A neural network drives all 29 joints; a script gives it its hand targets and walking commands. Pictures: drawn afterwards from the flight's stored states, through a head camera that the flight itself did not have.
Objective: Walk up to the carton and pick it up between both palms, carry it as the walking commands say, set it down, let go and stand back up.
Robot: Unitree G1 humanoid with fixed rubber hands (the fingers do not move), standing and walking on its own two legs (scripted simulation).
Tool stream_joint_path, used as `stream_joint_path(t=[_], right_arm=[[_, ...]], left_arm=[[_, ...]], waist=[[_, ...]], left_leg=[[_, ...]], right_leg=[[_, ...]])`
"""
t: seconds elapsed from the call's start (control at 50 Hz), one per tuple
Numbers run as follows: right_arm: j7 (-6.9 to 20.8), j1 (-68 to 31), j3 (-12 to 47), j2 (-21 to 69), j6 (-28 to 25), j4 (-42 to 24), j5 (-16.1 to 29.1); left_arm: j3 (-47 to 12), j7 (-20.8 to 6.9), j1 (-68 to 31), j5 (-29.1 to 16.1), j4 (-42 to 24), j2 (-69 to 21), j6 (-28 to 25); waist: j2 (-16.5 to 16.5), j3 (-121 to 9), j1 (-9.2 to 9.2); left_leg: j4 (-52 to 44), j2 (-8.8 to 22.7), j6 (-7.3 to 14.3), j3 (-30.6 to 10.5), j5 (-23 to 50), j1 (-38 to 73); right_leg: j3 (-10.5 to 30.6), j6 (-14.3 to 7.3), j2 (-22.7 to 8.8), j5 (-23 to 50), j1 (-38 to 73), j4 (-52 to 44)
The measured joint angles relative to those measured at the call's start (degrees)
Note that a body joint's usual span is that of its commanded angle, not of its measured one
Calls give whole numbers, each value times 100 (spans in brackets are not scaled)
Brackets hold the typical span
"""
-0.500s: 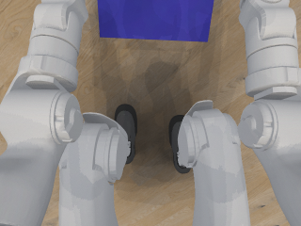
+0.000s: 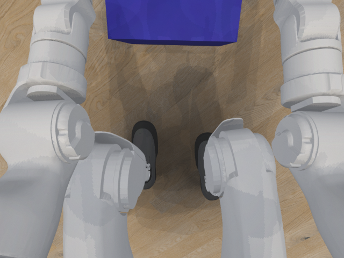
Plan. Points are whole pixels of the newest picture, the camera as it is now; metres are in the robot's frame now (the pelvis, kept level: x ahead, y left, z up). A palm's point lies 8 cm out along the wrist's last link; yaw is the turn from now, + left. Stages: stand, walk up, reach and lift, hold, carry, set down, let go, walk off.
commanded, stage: set down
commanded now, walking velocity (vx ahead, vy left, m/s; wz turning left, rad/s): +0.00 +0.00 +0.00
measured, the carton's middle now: out of the picture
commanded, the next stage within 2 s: none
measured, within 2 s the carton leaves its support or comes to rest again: neither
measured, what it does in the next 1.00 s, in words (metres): stands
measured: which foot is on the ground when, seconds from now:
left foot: down 0.00-1.00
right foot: down 0.00-1.00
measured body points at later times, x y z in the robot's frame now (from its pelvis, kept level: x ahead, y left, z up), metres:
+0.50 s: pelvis +0.00 +0.00 +0.00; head +0.38 -0.04 +0.22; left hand +0.58 +0.13 -0.19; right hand +0.56 -0.19 -0.19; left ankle +0.13 +0.10 -0.33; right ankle +0.08 -0.09 -0.33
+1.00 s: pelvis +0.00 +0.00 +0.00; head +0.38 -0.04 +0.22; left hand +0.56 +0.15 -0.20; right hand +0.54 -0.19 -0.21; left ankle +0.13 +0.10 -0.33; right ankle +0.08 -0.09 -0.33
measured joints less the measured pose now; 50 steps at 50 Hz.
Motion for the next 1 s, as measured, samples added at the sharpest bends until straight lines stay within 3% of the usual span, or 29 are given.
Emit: stream_joint_path(t=[0.32, 0.8, 0.88, 1.0], right_arm=[[29, 24, 0, 0, -99, 1, 0], [0, 44, 3, -9, -368, 206, 0], [-241, 109, 278, -91, -546, 348, -2], [-733, 247, 786, -381, -672, 659, 412]], left_arm=[[228, -212, -1, 151, 54, 0, -104], [261, -203, -8, 200, 313, -1, -418], [192, -165, -2, 45, 544, -3, -523], [-282, 204, 33, -499, 688, 15, -663]], waist=[[-1, -5, 5], [-10, -8, 10], [-1, -8, 52], [58, 29, 224]], left_leg=[[25, 7, 2, 0, -61, -6], [90, 15, -9, 0, -73, -7], [95, 19, -14, 1, -72, -7], [98, 41, -18, 3, -54, 11]], right_leg=[[-2, -1, 7, -56, 0, 13], [-11, -2, 9, -67, -1, 75], [-11, -2, 10, -64, -1, 78], [-13, -2, 17, -18, -1, 76]])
